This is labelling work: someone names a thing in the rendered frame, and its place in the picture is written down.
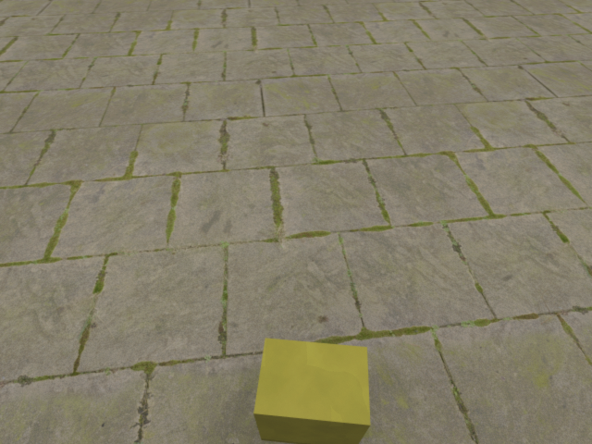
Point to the carton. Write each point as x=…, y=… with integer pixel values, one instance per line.
x=312, y=393

